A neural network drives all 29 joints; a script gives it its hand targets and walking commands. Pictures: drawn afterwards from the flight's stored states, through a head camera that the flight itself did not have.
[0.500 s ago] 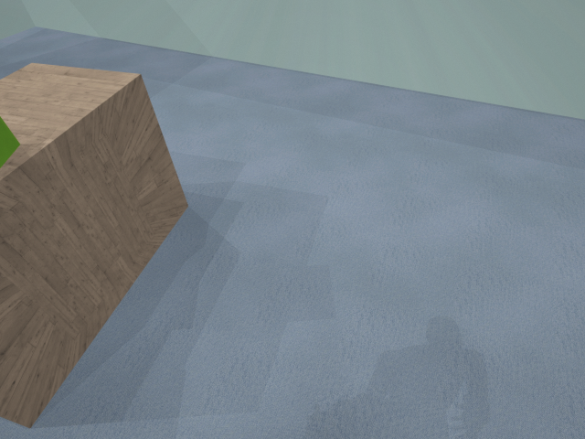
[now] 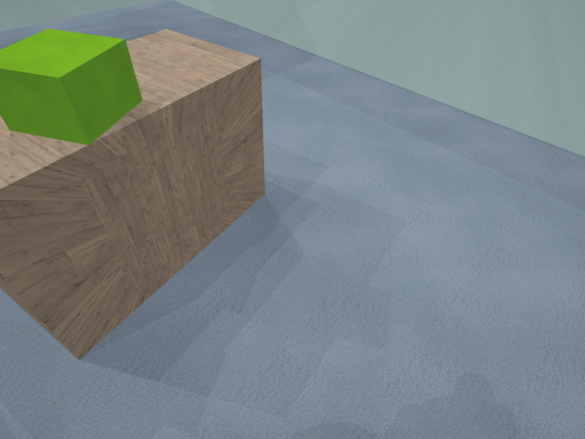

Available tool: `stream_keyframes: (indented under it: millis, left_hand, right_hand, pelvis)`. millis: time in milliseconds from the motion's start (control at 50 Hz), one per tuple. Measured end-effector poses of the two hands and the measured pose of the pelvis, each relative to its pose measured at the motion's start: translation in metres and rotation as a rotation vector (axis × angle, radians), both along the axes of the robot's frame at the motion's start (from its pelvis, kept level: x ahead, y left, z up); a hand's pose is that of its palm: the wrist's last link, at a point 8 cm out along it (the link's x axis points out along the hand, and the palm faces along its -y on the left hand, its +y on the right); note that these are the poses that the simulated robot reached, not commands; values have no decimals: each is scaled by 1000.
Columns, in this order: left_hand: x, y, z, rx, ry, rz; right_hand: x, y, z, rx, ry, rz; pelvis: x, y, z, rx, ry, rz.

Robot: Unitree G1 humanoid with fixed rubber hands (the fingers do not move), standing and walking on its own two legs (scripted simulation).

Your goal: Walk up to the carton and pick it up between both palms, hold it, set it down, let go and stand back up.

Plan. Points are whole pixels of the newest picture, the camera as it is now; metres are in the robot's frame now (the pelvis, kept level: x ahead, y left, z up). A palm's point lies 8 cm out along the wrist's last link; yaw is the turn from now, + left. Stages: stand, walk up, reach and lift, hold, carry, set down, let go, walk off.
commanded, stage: walk up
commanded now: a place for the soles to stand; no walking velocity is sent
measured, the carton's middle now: (68, 84) +0.97 +0.65 +0.03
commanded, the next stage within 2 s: none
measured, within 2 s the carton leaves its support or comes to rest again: neither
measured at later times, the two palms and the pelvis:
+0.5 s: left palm out of the picture +0.11 +0.29 -0.11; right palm (410, 325) +0.36 -0.18 -0.10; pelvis +0.18 +0.03 +0.00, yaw +21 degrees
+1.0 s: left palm (115, 330) +0.34 +0.34 -0.12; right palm (351, 246) +0.57 -0.10 -0.14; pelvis +0.39 +0.09 -0.02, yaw +36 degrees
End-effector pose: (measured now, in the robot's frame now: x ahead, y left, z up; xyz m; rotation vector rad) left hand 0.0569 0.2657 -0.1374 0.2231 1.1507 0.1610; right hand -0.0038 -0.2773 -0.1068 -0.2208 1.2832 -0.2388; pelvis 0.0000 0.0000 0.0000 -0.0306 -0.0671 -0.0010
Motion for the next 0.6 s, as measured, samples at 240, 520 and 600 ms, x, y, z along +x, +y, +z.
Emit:
stream_keyframes:
  millis: [240, 520, 600]
  left_hand:
    - [102, 18, 14, -25, -169, 8]
    - [51, 30, 25, 28, 6, 381]
    - [31, 42, 9, 12, 110, 471]
  right_hand:
    - [99, 25, -22, -18, -1, 123]
    - [382, 108, 8, 70, -218, 559]
    - [457, 155, 17, 56, -327, 673]
  pelvis:
    - [73, 12, -12, 62, -2, 117]
    - [184, 39, 5, -5, 0, 378]
    - [216, 61, -7, 12, 15, 432]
